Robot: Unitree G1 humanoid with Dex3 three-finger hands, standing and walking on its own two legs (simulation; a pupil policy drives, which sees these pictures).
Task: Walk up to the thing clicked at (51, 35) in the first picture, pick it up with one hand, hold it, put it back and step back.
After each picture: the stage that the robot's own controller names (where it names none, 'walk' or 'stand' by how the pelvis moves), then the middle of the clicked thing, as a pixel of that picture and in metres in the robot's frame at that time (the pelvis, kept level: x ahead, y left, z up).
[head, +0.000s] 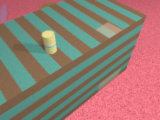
stand; (49, 42) +0.68 +0.19 -0.07
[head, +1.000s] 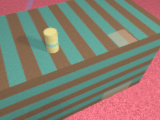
sink last; (51, 40) +0.64 +0.18 -0.04
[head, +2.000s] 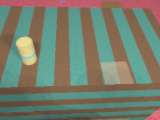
stand; (27, 51) +0.51 +0.28 -0.04
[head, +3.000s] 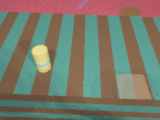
stand; (42, 59) +0.50 +0.20 -0.04
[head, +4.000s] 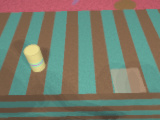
walk; (35, 58) +0.50 +0.22 -0.05
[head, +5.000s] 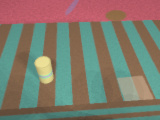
stand; (44, 70) +0.47 +0.18 -0.07
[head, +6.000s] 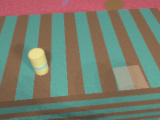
stand; (39, 62) +0.49 +0.20 -0.06
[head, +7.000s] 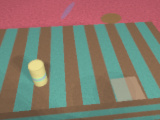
stand; (38, 73) +0.47 +0.21 -0.07
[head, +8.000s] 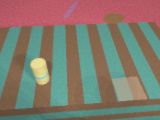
stand; (40, 71) +0.48 +0.20 -0.07
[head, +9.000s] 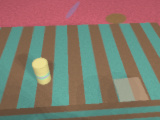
stand; (42, 71) +0.48 +0.20 -0.07
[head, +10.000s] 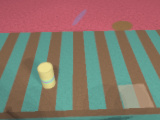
rise first; (47, 75) +0.47 +0.19 -0.07
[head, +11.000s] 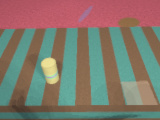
go down; (50, 71) +0.49 +0.19 -0.07
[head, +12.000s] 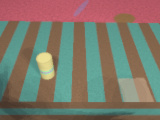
go down; (46, 66) +0.50 +0.18 -0.06
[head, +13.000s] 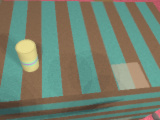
go down; (28, 56) +0.47 +0.18 -0.01
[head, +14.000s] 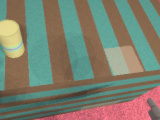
close in; (11, 40) +0.49 +0.18 +0.02
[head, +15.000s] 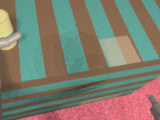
close; (1, 30) +0.52 +0.19 +0.04
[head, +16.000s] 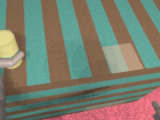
lift; (7, 50) +0.46 +0.20 +0.03
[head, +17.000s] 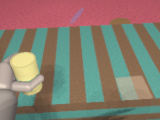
lift; (27, 74) +0.32 +0.17 +0.14
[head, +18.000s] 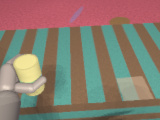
hold; (30, 75) +0.33 +0.17 +0.13
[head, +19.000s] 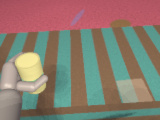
hold; (32, 74) +0.33 +0.16 +0.14
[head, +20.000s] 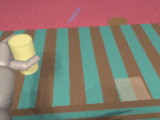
crouch; (24, 55) +0.39 +0.19 +0.15
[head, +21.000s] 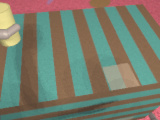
lower; (4, 25) +0.50 +0.20 +0.16
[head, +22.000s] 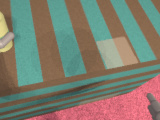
lower; out of the picture +0.52 +0.19 +0.04
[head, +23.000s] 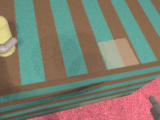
lower; (0, 37) +0.50 +0.19 +0.03
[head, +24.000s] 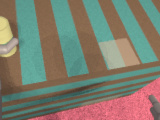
lower; (1, 37) +0.50 +0.19 +0.03
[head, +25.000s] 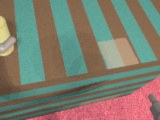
lower; out of the picture +0.50 +0.19 +0.03
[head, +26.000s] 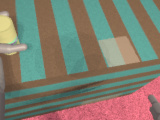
open; (5, 36) +0.50 +0.18 +0.03
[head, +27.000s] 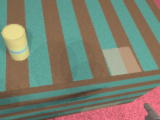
sink last; (17, 43) +0.49 +0.17 +0.01
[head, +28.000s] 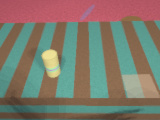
sink last; (51, 63) +0.50 +0.18 -0.01
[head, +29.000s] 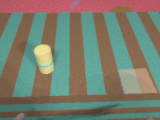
stand; (44, 59) +0.49 +0.17 -0.01
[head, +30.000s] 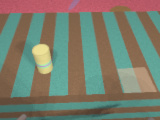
stand; (43, 59) +0.49 +0.18 +0.00
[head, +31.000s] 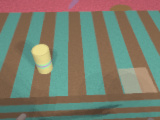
stand; (42, 59) +0.48 +0.18 +0.00
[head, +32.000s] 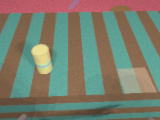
stand; (42, 59) +0.48 +0.18 +0.00
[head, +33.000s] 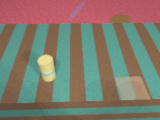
stand; (47, 68) +0.49 +0.18 -0.06
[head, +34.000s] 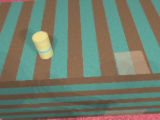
walk; (43, 45) +0.54 +0.20 -0.04
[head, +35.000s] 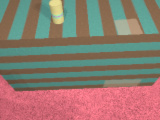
walk; (57, 12) +0.80 +0.16 -0.05
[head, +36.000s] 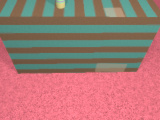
stand; out of the picture +1.10 +0.17 -0.05
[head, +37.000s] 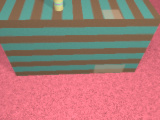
stand; (58, 1) +1.09 +0.18 -0.07
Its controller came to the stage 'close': yes
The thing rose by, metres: 0.22
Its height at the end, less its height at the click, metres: +0.00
